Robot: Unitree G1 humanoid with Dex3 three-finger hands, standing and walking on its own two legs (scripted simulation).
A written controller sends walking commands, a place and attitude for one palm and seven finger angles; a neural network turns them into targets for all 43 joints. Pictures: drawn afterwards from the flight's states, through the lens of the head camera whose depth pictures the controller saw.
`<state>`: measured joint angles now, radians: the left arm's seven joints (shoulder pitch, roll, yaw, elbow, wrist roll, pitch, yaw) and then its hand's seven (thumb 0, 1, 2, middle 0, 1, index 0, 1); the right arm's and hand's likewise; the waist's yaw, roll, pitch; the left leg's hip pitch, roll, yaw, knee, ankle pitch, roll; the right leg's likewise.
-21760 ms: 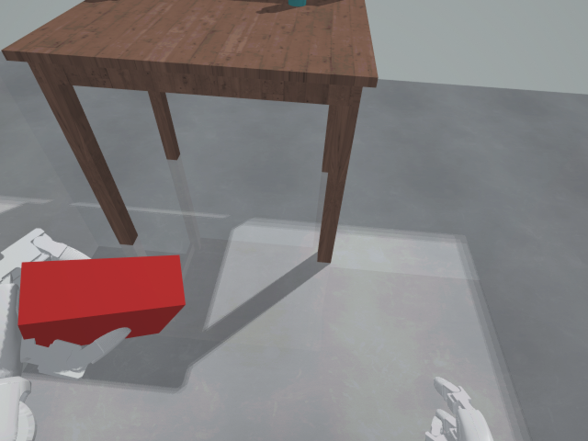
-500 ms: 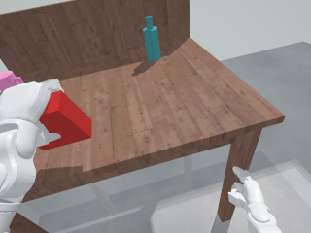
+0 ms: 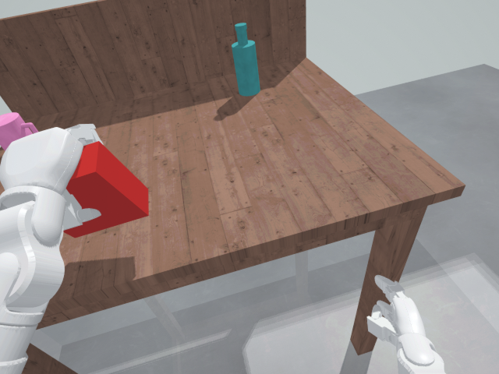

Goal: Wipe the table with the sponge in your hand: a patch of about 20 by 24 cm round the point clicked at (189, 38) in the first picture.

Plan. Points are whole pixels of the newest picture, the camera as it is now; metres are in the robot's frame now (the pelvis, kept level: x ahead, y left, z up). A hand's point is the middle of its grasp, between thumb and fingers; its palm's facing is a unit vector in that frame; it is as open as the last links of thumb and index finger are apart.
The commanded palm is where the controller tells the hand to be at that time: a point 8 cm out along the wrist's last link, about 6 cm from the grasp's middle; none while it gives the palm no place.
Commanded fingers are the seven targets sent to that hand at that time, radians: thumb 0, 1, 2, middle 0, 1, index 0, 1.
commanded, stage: move the sponge above the wiping area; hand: left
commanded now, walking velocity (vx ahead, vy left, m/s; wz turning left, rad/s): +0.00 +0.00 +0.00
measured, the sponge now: (95, 201) +0.27 +0.29 +0.19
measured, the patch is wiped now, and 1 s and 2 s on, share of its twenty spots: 0.05 0.05 0.05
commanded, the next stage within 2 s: none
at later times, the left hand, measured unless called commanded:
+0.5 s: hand (83, 176) +0.27 +0.28 +0.24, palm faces +0.33 -0.10 -0.94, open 9.6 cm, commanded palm +0.22 +0.28 +0.29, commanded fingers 0.00 0.10 1.30 -1.20 -1.60 -1.20 -1.60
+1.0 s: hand (91, 187) +0.28 +0.29 +0.21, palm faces +0.17 -0.04 -0.98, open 9.6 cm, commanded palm +0.23 +0.28 +0.28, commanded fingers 0.00 0.10 1.30 -1.20 -1.60 -1.20 -1.60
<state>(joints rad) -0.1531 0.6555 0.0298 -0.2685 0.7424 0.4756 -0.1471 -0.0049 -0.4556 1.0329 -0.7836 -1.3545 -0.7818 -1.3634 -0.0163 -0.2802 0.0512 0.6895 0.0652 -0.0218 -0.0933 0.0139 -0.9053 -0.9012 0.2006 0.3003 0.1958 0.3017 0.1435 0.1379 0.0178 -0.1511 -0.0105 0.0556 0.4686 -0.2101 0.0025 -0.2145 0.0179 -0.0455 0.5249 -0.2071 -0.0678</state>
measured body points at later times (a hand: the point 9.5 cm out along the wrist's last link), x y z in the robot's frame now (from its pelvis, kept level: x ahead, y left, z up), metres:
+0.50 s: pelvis +0.01 +0.01 +0.01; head -0.02 -0.05 +0.45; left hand +0.25 +0.28 +0.29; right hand +0.28 -0.16 -0.06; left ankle +0.03 +0.12 -0.73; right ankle +0.06 -0.07 -0.74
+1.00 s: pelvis +0.01 -0.01 +0.00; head -0.01 -0.08 +0.45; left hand +0.27 +0.29 +0.26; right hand +0.29 -0.19 -0.07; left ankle +0.03 +0.12 -0.73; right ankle +0.06 -0.07 -0.74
